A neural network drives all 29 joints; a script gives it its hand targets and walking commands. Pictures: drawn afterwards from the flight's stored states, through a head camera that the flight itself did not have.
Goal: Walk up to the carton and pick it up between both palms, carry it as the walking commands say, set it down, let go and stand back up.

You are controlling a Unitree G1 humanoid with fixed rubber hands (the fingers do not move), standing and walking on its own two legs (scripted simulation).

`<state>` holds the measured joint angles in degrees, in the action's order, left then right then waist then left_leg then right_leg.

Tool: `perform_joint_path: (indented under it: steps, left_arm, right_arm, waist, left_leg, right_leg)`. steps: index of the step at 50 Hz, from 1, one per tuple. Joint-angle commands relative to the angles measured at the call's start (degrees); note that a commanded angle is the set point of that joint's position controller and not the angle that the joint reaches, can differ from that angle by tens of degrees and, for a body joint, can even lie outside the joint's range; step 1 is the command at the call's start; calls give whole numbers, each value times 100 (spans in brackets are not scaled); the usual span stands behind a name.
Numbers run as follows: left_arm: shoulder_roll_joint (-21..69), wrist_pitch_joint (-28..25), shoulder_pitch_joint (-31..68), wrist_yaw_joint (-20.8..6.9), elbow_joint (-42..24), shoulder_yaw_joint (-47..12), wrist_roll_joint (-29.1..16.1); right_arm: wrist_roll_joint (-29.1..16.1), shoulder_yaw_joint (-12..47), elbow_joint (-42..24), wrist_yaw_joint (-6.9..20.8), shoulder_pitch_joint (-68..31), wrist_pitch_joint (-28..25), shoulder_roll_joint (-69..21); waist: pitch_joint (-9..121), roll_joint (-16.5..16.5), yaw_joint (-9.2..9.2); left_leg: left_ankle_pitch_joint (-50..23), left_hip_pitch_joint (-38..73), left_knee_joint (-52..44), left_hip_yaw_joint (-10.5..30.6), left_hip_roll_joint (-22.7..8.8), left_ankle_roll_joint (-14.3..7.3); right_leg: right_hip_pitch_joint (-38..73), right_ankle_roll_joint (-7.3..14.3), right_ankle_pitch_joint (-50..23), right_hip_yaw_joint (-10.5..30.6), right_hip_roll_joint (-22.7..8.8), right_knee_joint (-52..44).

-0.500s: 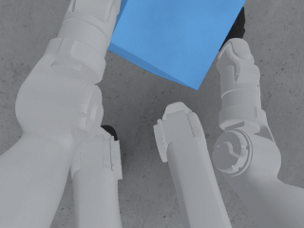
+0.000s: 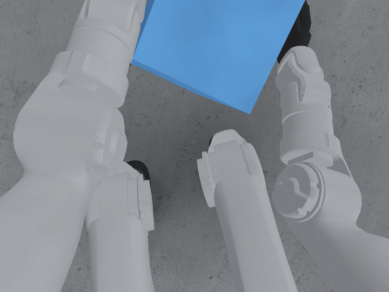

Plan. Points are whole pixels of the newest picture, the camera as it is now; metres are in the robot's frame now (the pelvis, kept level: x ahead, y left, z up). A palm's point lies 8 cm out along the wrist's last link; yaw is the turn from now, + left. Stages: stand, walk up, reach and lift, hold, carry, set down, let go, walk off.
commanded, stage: set down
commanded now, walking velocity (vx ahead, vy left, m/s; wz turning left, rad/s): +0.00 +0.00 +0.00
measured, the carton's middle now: (205, 11) +0.53 -0.12 -0.25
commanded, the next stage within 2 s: let go in 1.94 s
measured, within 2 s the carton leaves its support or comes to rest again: rests again in 1.14 s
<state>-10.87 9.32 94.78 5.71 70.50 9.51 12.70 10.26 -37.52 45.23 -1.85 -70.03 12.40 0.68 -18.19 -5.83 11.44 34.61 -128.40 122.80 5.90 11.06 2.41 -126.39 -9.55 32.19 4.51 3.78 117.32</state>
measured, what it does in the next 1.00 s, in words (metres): stands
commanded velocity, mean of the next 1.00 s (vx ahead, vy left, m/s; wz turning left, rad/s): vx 0.00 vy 0.00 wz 0.00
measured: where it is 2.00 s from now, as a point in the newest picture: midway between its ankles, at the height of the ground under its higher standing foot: (184, 194)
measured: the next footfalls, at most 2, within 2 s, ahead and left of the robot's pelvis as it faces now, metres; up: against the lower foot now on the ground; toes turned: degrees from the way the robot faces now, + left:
none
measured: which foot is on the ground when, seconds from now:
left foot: down 0.00-1.00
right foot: down 0.00-1.00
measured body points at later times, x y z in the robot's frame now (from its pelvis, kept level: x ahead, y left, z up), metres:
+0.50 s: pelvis +0.00 +0.00 +0.00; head +0.37 -0.02 +0.24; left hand +0.59 +0.01 -0.18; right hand +0.46 -0.25 -0.20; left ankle +0.09 +0.11 -0.36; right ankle +0.12 -0.16 -0.36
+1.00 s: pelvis -0.02 +0.00 +0.02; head +0.36 -0.04 +0.25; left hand +0.59 +0.02 -0.15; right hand +0.45 -0.29 -0.16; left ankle +0.09 +0.11 -0.36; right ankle +0.12 -0.15 -0.36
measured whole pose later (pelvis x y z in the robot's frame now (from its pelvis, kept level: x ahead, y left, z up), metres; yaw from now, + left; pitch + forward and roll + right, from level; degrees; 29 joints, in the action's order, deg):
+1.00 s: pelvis -0.02 +0.00 +0.02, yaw -1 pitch +32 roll -4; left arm -24.4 12.4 89.8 5.8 56.1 -8.8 -10.0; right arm -9.9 -20.7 42.0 -9.3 -71.6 7.6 10.2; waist -30.1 -3.4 12.6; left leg 34.9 -117.8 121.3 3.2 6.1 0.5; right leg -118.0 -7.9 29.2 4.3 3.7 115.4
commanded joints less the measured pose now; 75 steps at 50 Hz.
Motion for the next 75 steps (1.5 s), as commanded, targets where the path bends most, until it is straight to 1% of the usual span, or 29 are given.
perform_joint_path:
  steps: [1,4,5,6,8,13,17,18,24,31,34,40,42,43,45,46,47,53,54,55,57,60,61,62,63,64,66,70,75]
  left_arm:
    - [4239,139,1083,-1045,341,-731,-262]
    - [3930,133,1126,-1008,253,-826,-270]
    - [4119,126,843,-1053,303,-641,-151]
    - [4194,62,1042,-1059,153,-929,-486]
    - [3570,136,948,-873,390,-827,-242]
    - [2694,33,819,-755,13,-647,-231]
    - [1438,-24,777,-546,-101,-406,-199]
    - [1471,18,800,-512,131,-537,-232]
    - [-282,-197,488,-173,-211,-879,-855]
    - [-846,-406,1507,-106,-1374,-1696,-1940]
    - [-972,-361,1685,-136,-1418,-1841,-1992]
    - [-1365,-187,1713,-24,-1799,-1895,-2256]
    - [-1587,-89,1529,-51,-1185,-1676,-2097]
    - [-1584,-99,1744,-34,-2078,-1568,-2057]
    - [-1707,-16,1674,62,-1584,-1664,-1949]
    - [-1685,20,1625,34,-2044,-1547,-1954]
    - [-1503,118,1622,6,-2755,-1856,-2436]
    - [-1665,517,984,-17,-2870,-1438,-2243]
    - [-1576,611,1098,-60,-2099,-1528,-2056]
    - [-1900,588,965,-139,-1876,-914,-1807]
    - [-1730,473,1064,-228,-2716,-825,-1860]
    - [-1630,480,410,-303,-2209,-611,-1597]
    - [-1492,440,757,-331,-2633,-733,-1693]
    - [-1440,537,429,-381,-1969,-750,-1648]
    - [-1331,554,203,-418,-1676,-671,-1486]
    - [-1593,530,-28,-444,-1676,-369,-1190]
    - [-1658,291,382,-443,-1701,-164,-885]
    - [-1228,235,-382,-547,-1789,-326,-1261]
    - [-1042,395,-253,-448,-2474,-632,-1115]
  right_arm:
    - [-167,1718,-599,881,-3728,-410,-2269]
    - [-165,1588,-449,808,-3480,-446,-2122]
    - [-190,1817,-456,856,-3608,-435,-2333]
    - [-248,1957,-664,811,-3463,-488,-2209]
    - [-139,1299,-459,743,-3297,-492,-1656]
    - [63,1101,-212,472,-2546,-641,-1139]
    - [137,638,-74,142,-2108,-710,-283]
    - [175,523,56,115,-1681,-708,-67]
    - [-251,405,152,-471,-1310,-1154,1421]
    - [-1113,1023,276,-503,-1472,-1236,1646]
    - [-1513,1262,628,-501,-1401,-1134,1439]
    - [-2057,1522,-625,-594,-1614,-1053,2026]
    - [-1930,1592,59,-568,-1243,-929,1952]
    - [-2033,1632,-923,-662,-1690,-903,1896]
    - [-1963,1421,-31,-718,-923,-784,1964]
    - [-2005,1564,-828,-735,-1350,-760,1747]
    - [-2038,1504,-1857,-770,-1304,-696,1935]
    - [-1921,1680,-2720,-937,-914,-159,1619]
    - [-1923,1754,-1659,-863,-898,-47,1616]
    - [-1691,1671,-1794,-875,-855,-24,1430]
    - [-1868,1806,-2561,-861,-869,-84,1256]
    - [-1554,1662,-2128,-802,-327,-15,1032]
    - [-1613,1604,-2248,-817,-450,-54,1130]
    - [-1513,1618,-1821,-790,-315,28,993]
    - [-1528,1544,-2154,-802,-453,26,857]
    - [-1679,1854,-1488,-706,-140,81,457]
    - [-1417,1582,-1407,-676,-440,-113,528]
    - [-986,1305,-1454,-726,511,-242,810]
    - [-1189,1197,-2189,-704,489,-205,991]
  waist:
    - [5732,-657,910]
    - [5662,-814,844]
    - [5782,-554,513]
    - [6161,-504,856]
    - [5921,-983,767]
    - [5827,-423,916]
    - [5907,-653,757]
    - [5836,-641,1125]
    - [6344,-651,1098]
    - [6850,-466,1318]
    - [6731,-807,1072]
    - [8057,-746,1061]
    - [7773,-602,1059]
    - [8672,-649,829]
    - [8173,-1055,1043]
    - [9058,-629,953]
    - [10138,-552,1384]
    - [9873,-147,1040]
    - [8509,-496,1015]
    - [8401,-32,819]
    - [8679,-78,649]
    - [8533,-17,778]
    - [8684,-104,1103]
    - [8255,-155,638]
    - [8086,-225,763]
    - [7513,-244,359]
    - [6714,-170,216]
    - [8042,-87,936]
    - [8492,-711,854]
  left_leg:
    - [-1409,2369,-1133,-477,12,-121]
    - [-1209,2408,-1087,-499,-37,-95]
    - [-1395,2299,-1008,-482,54,-115]
    - [-1536,2594,-927,-383,-38,-166]
    - [-1367,2595,-1161,-414,-78,-107]
    - [-1385,2404,-1053,-331,-97,-88]
    - [-1330,2684,-932,-453,-213,-57]
    - [-1380,2850,-1055,-442,-248,88]
    - [-1697,3226,-908,-422,-342,124]
    - [-1908,3351,-748,-409,-457,-2]
    - [-1583,3144,-833,-594,-477,-47]
    - [-1529,4072,-898,-530,-554,-145]
    - [-924,3901,-1008,-628,-588,-147]
    - [-1059,4367,-1129,-695,-443,-206]
    - [-908,4523,-1225,-643,-555,-103]
    - [-1322,4901,-1054,-544,-465,-184]
    - [-1746,5536,-1117,-656,-419,-176]
    - [-1339,5718,-1646,-604,-356,-370]
    - [-727,4868,-1652,-767,-381,-286]
    - [-615,4734,-1737,-708,-350,-410]
    - [-1223,4696,-1851,-803,-326,-376]
    - [-1243,4403,-2148,-837,-235,-305]
    - [-1296,4478,-2237,-822,-315,-237]
    - [-1112,4405,-2623,-751,-205,-275]
    - [-1233,4535,-2629,-726,-252,-248]
    - [-995,4089,-2802,-822,-302,-223]
    - [-499,3814,-3152,-718,-356,-276]
    - [-1204,4391,-3441,-821,-296,-146]
    - [-1797,5781,-3906,-669,-340,-28]
  right_leg:
    - [2401,392,-2098,-1272,212,-644]
    - [2545,437,-1970,-1200,236,-597]
    - [2537,433,-1912,-1137,202,-663]
    - [2778,407,-2138,-1243,213,-525]
    - [2276,450,-2107,-1282,127,-447]
    - [2578,383,-2132,-1344,198,-463]
    - [2795,391,-2142,-1132,206,-510]
    - [3002,334,-2324,-1239,161,-576]
    - [3416,300,-2660,-1261,113,-580]
    - [3384,447,-2964,-1234,-35,-591]
    - [3689,525,-2913,-949,-83,-816]
    - [3972,497,-2911,-1163,-137,-718]
    - [4027,465,-2417,-1165,-170,-906]
    - [4471,481,-2529,-1149,-41,-1057]
    - [3901,542,-2243,-1230,-47,-1031]
    - [4199,486,-2469,-1332,8,-985]
    - [4988,486,-3067,-1365,88,-1139]
    - [5315,399,-2606,-1384,134,-1550]
    - [4654,562,-2181,-1275,91,-1678]
    - [4618,411,-2020,-1353,111,-1701]
    - [4959,370,-2778,-1203,141,-1813]
    - [5312,336,-2982,-1159,134,-2124]
    - [5457,368,-3178,-1104,98,-2252]
    - [5199,355,-2807,-1193,132,-2277]
    - [5135,322,-2817,-1092,169,-2523]
    - [4916,317,-2750,-882,87,-2700]
    - [4630,256,-2133,-979,92,-2857]
    - [5606,325,-3004,-1073,147,-3160]
    - [5310,419,-3151,-1091,212,-3719]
